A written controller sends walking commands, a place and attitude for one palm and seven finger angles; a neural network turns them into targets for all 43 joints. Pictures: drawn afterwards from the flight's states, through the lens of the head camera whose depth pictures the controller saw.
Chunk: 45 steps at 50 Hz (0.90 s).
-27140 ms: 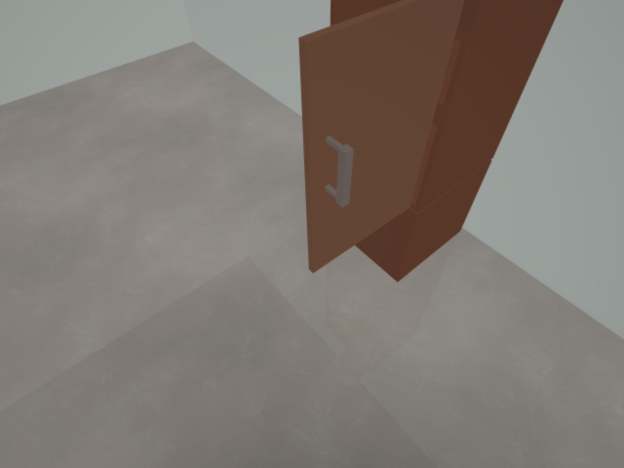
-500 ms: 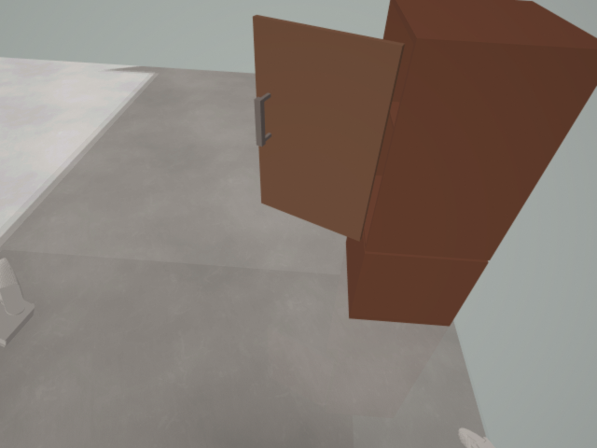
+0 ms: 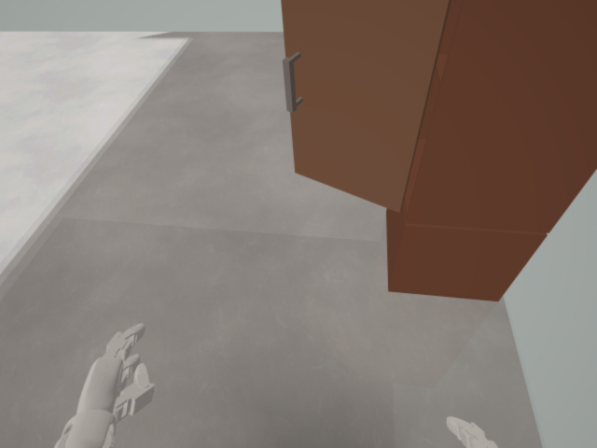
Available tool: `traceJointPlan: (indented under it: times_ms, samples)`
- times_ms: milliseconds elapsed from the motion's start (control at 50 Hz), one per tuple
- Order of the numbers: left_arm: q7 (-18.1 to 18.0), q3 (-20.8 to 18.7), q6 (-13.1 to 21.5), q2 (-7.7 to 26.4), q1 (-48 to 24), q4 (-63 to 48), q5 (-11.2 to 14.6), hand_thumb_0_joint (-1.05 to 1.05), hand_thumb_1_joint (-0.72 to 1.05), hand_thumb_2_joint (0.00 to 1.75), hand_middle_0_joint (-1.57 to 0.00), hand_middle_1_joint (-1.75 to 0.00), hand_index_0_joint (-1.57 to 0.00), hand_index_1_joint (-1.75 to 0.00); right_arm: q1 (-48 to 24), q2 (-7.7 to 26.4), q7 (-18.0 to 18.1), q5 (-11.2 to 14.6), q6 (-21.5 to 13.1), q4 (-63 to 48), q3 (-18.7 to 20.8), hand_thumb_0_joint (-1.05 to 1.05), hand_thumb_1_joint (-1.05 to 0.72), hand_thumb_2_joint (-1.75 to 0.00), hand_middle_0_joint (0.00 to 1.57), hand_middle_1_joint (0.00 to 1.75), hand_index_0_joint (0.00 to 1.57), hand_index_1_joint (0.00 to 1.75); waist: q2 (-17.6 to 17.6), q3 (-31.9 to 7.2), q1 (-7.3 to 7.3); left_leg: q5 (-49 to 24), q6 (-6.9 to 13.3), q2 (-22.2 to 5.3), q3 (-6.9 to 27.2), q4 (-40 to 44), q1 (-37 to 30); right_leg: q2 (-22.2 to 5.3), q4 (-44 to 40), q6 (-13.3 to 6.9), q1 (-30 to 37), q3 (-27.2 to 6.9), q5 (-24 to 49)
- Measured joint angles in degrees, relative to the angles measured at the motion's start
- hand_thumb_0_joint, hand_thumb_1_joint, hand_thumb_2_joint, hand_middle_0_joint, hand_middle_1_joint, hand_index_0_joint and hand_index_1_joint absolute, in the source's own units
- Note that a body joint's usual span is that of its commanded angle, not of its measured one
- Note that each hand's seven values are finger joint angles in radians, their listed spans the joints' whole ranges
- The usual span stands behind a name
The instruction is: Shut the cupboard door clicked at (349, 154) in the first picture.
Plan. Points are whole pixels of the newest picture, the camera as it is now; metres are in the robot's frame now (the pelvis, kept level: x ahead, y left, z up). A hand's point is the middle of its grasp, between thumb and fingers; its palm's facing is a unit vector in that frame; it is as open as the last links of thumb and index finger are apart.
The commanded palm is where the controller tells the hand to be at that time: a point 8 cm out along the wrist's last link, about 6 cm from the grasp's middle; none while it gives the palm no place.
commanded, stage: let the arm hang, fingers relaxed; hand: left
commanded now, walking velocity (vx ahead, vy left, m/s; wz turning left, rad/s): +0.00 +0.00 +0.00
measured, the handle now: (294, 82) +0.94 +0.05 +0.01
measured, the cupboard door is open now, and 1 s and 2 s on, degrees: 65 65 65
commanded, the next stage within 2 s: look to check the result in 0.94 s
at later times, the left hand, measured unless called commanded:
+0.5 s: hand out of the picture +0.01 +0.20 -0.15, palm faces -0.01 -0.98 -0.21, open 7.3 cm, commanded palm none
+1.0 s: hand out of the picture +0.00 +0.19 -0.16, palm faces -0.02 -0.99 -0.14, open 7.4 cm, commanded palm none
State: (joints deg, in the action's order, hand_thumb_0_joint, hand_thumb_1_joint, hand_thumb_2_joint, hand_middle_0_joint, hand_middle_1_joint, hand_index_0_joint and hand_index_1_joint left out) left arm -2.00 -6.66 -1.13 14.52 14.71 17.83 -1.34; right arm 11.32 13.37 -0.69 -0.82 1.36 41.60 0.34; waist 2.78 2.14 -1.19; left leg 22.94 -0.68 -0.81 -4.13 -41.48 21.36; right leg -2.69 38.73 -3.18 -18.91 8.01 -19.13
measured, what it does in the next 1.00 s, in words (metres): stands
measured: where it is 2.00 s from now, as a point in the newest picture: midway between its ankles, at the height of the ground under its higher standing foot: outside the picture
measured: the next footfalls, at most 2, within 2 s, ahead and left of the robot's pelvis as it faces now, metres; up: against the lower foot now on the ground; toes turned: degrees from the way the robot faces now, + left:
none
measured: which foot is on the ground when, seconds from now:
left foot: down 0.00-1.00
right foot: down 0.00-1.00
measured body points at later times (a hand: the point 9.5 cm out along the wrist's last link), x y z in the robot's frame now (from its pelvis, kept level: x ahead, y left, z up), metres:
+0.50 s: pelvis +0.02 +0.02 +0.02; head +0.02 +0.02 +0.47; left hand +0.01 +0.25 -0.14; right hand +0.00 -0.19 -0.14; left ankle +0.04 +0.12 -0.72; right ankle +0.02 -0.08 -0.72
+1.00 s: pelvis +0.02 +0.04 +0.02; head +0.02 +0.04 +0.47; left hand +0.00 +0.24 -0.14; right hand -0.04 -0.15 -0.14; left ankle +0.04 +0.12 -0.72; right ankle +0.02 -0.08 -0.72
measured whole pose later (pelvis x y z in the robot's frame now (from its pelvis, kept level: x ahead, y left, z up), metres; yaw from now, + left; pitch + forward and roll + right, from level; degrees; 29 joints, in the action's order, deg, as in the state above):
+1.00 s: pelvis +0.02 +0.04 +0.02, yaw -4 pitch -2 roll +0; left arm -2.2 -0.5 -0.1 5.0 19.9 65.8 -0.7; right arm 20.9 5.6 2.2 -0.6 0.1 65.2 -0.1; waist 0.2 1.1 -0.7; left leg 12.4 3.3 0.4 -8.1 -23.5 9.7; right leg -2.1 23.7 0.6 -9.7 3.7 -12.2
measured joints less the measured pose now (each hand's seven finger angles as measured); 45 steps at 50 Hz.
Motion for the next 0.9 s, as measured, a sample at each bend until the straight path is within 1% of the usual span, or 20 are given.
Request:
traceJointPlan:
  times_ms: [20,40,100,120,140,180,200,240,320,420,520,720,900]
  samples:
    - [0.4,1.9,-1.1,-1.3,-0.4,5.6,0.1,0.00,0.91,0.90,-0.19,-0.29,-0.19,-0.30,-0.1,0.0,-0.1,-0.2,0.2,0.2,-0.2,0.01,-0.90,-0.89,0.20,0.30,0.20,0.30,-0.1,0.6,-0.47,-5.0,0.3,-0.2,0.5,3.3,-1.4,0.4,0.3,0.2,0.2,0.2,-0.3]
    - [0.9,3.5,-1.8,-2.6,-0.6,10.9,0.3,0.00,0.91,0.90,-0.19,-0.29,-0.19,-0.30,-0.3,-0.1,-0.1,-0.5,0.2,1.0,-0.4,0.01,-0.90,-0.89,0.20,0.30,0.20,0.30,-0.4,1.2,-0.93,-8.3,0.8,-0.6,0.9,4.7,-2.1,0.9,0.6,0.3,0.4,0.4,-0.5]
    - [1.8,6.9,-3.4,-6.2,0.0,24.6,0.4,0.01,0.91,0.90,-0.19,-0.29,-0.19,-0.30,0.0,-1.4,0.3,-0.8,0.4,5.0,-1.3,0.01,-0.91,-0.89,0.20,0.30,0.20,0.30,-3.4,2.0,-1.02,-7.1,0.9,-1.2,0.6,5.5,-3.5,1.8,-2.6,0.3,2.6,0.1,0.7]
    - [0.9,5.1,-2.5,-7.1,0.2,26.7,1.8,-0.02,0.95,0.90,-0.20,-0.30,-0.20,-0.30,0.8,-1.9,0.7,-0.8,0.3,6.3,-1.4,0.01,-0.91,-0.89,0.20,0.30,0.20,0.30,-4.0,1.9,-0.78,-7.1,0.7,-1.5,1.0,6.5,-3.7,2.2,-4.5,0.2,3.3,0.4,1.6]
    - [0.4,4.0,-1.5,-6.7,-0.1,28.3,2.0,-0.04,0.99,0.90,-0.20,-0.30,-0.20,-0.30,1.6,-2.4,1.0,-0.8,0.3,7.7,-1.4,0.00,-0.91,-0.89,0.20,0.30,0.20,0.30,-4.6,1.8,-0.15,-7.5,0.6,-1.6,1.3,7.7,-4.0,2.5,-6.5,0.1,4.1,0.7,2.6]
    - [0.5,3.8,-0.5,-5.3,-0.2,31.3,1.4,-0.06,1.02,0.90,-0.21,-0.30,-0.20,-0.30,2.9,-3.1,1.4,-0.8,0.4,10.4,-1.3,0.00,-0.91,-0.89,0.20,0.30,0.20,0.30,-5.1,1.5,0.94,-8.8,0.4,-1.9,1.5,10.2,-4.8,3.1,-10.2,0.1,5.5,1.0,4.3]
    - [0.7,4.0,-0.2,-4.6,0.1,32.9,1.2,-0.07,1.03,0.90,-0.21,-0.30,-0.20,-0.30,3.4,-3.3,1.6,-0.8,0.4,11.7,-1.2,0.00,-0.91,-0.89,0.20,0.30,0.20,0.30,-5.0,1.3,1.22,-9.2,0.4,-1.9,1.5,11.2,-5.3,3.3,-11.7,0.2,6.2,1.0,5.0]
    - [0.9,4.5,0.2,-3.8,0.8,36.0,1.0,-0.06,1.01,0.90,-0.21,-0.30,-0.20,-0.30,4.1,-3.5,1.9,-0.6,0.3,13.8,-0.9,0.00,-0.91,-0.89,0.20,0.30,0.20,0.30,-4.6,0.9,1.38,-9.7,0.5,-2.0,1.1,12.8,-6.5,3.5,-13.9,0.3,7.4,0.6,6.1]
    - [0.9,5.2,0.2,-3.4,2.4,41.3,0.9,-0.03,0.97,0.90,-0.20,-0.30,-0.20,-0.30,5.1,-3.8,2.4,-0.2,-0.1,16.8,-0.7,0.00,-0.91,-0.89,0.19,0.30,0.20,0.30,-3.4,0.3,1.08,-10.2,1.0,-1.6,0.0,15.2,-9.0,3.3,-16.0,0.9,9.4,-0.5,6.9]
    - [0.7,5.9,0.4,-4.2,3.5,45.3,1.0,-0.01,0.94,0.90,-0.20,-0.30,-0.20,-0.30,6.0,-4.6,2.5,0.1,-0.4,19.6,-0.8,0.00,-0.91,-0.89,0.19,0.30,0.20,0.30,-2.0,-0.1,0.89,-10.6,1.7,-1.0,-1.2,17.1,-11.2,2.8,-17.0,1.6,10.8,-1.6,7.3]
    - [0.4,6.3,0.7,-5.8,4.0,47.1,1.0,0.00,0.92,0.90,-0.20,-0.30,-0.19,-0.30,6.7,-5.9,2.5,0.2,-0.4,21.8,-1.0,0.00,-0.91,-0.89,0.20,0.30,0.20,0.30,-1.5,-0.5,0.93,-10.9,2.2,-0.4,-2.1,18.2,-12.1,2.2,-17.0,2.1,11.0,-2.4,7.4]
    - [0.1,6.6,1.0,-9.2,4.5,48.0,0.9,0.00,0.91,0.90,-0.20,-0.30,-0.20,-0.30,8.6,-7.9,2.7,0.2,-0.9,23.7,-1.0,0.00,-0.91,-0.89,0.20,0.30,0.20,0.30,-2.1,-1.1,0.64,-10.9,3.1,0.4,-3.3,18.4,-12.2,1.4,-16.0,3.0,10.2,-3.6,7.2]
    - [-0.1,6.4,1.1,-10.0,4.9,48.0,0.7,0.00,0.91,0.90,-0.20,-0.30,-0.20,-0.30,9.7,-8.1,2.9,0.2,-1.2,23.9,-0.7,0.00,-0.91,-0.89,0.20,0.30,0.20,0.30,-2.6,-1.2,0.50,-10.6,3.7,0.9,-3.8,18.1,-12.0,0.8,-15.3,3.6,9.6,-4.1,6.9]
